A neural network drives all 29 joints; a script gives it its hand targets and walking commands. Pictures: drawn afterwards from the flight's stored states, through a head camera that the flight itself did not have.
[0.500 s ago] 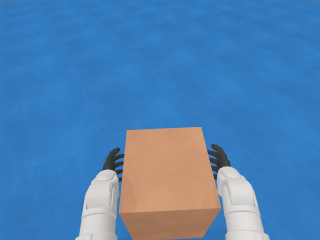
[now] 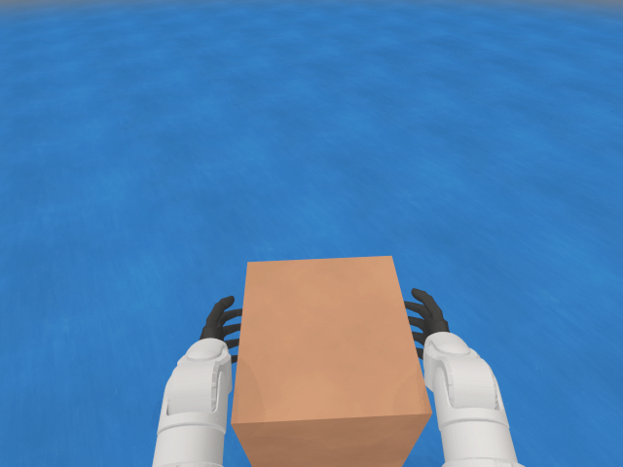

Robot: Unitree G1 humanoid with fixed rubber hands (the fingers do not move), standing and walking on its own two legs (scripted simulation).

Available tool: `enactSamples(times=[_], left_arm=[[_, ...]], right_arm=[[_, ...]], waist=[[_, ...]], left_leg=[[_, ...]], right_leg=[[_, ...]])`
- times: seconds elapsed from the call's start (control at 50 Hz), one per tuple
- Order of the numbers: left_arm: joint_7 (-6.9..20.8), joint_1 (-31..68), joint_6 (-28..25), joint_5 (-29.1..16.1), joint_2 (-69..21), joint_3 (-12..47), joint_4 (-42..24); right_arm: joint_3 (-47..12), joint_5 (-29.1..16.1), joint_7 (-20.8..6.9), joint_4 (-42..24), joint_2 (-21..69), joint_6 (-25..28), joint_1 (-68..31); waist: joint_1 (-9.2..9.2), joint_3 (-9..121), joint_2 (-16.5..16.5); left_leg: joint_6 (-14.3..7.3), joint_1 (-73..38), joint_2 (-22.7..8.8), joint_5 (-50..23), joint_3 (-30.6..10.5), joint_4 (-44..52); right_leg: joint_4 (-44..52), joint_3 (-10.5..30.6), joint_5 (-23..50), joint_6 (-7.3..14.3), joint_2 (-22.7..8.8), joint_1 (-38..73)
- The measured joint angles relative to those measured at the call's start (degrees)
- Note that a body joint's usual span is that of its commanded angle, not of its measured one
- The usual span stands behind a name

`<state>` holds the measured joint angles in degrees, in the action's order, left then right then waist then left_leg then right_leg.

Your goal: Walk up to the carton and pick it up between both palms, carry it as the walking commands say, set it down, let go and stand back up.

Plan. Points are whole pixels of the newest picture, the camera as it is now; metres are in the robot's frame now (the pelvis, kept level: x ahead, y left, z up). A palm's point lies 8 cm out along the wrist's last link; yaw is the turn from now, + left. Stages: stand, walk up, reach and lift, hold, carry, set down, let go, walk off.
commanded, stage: hold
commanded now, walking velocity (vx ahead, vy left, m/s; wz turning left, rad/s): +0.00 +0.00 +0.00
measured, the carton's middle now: (324, 372) +0.28 +0.00 -0.02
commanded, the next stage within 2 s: carry in 0.72 s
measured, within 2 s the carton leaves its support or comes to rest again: neither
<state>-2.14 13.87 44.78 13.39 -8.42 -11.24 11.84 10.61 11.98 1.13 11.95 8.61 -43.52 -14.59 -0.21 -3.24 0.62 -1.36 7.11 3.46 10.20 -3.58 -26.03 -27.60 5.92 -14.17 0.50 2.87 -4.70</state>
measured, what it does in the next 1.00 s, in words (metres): stands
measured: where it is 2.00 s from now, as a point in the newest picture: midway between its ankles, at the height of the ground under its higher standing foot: outside the picture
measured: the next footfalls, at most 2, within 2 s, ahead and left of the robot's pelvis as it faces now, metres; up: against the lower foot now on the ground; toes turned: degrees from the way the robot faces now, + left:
right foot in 1.34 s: -0.07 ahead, -0.10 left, +0.00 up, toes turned -2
left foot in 1.52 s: -0.05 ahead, +0.11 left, +0.00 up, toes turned +9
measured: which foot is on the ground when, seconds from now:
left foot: down 0.00-1.00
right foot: down 0.00-1.00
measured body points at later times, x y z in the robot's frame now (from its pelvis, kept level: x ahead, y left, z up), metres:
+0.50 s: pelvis +0.00 +0.00 +0.00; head -0.04 +0.00 +0.45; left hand +0.30 +0.15 +0.03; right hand +0.30 -0.15 +0.04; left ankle +0.05 +0.10 -0.74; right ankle +0.02 -0.12 -0.74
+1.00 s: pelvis -0.03 -0.01 -0.03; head -0.07 -0.01 +0.42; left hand +0.26 +0.15 +0.05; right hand +0.27 -0.14 +0.06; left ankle +0.04 +0.09 -0.73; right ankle +0.02 -0.12 -0.74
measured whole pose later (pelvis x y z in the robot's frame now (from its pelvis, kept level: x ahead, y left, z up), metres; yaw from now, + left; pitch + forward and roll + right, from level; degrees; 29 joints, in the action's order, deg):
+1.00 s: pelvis -0.03 -0.01 -0.03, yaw +4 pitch -1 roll -1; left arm -5.3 12.6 55.6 7.6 -8.2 -7.9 -1.8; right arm 8.4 7.2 4.2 -4.1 8.1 -55.7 -12.3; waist -1.2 5.9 -1.3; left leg -0.3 27.7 2.9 21.1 -3.2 -46.3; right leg -42.7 0.7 -18.9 1.5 3.1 -22.5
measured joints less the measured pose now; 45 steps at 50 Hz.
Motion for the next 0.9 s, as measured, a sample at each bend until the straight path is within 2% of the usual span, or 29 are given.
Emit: enactSamples(times=[0.2, 0.74, 0.84, 0.9], left_arm=[[0.1, 1.8, -0.5, 0.2, -0.4, -1.5, 1.5], [-0.3, -1.8, 0.5, -0.5, 0.4, 1.6, -1.5], [-1.5, -1.8, 2.5, -3.4, 0.4, 1.7, -5.4], [-1.9, -1.3, 4.5, -4.4, 0.3, 1.5, -8.8]], right_arm=[[1.5, 0.7, -0.3, 1.2, 0.4, 0.3, -1.7], [-1.4, -0.1, -0.2, -1.7, -0.4, -0.3, 2.1], [-1.8, -1.7, 0.9, -6.4, -0.4, -3.5, 1.5], [-2.1, -2.6, 1.8, -9.7, -0.2, -5.8, 0.8]], waist=[[-0.22, -0.5, -0.1], [-0.08, 1.1, -0.2], [0.38, 6.0, -0.5], [-0.02, 7.4, -0.8]], left_leg=[[0.1, 0.5, 0.0, 0.0, -0.2, -0.7], [0.2, 0.3, 0.0, 0.1, -0.4, 0.8], [0.5, 10.1, 0.0, 3.0, -0.1, -7.6], [0.6, 14.7, 0.3, 4.3, -0.6, -12.2]], right_leg=[[-0.6, -0.2, 0.0, 0.0, 0.1, -0.4], [0.5, -0.3, -0.3, 0.3, 0.0, -0.3], [-7.7, -0.6, -3.1, 0.3, 0.7, -10.0], [-12.5, -1.5, -4.8, 0.5, 0.7, -14.5]])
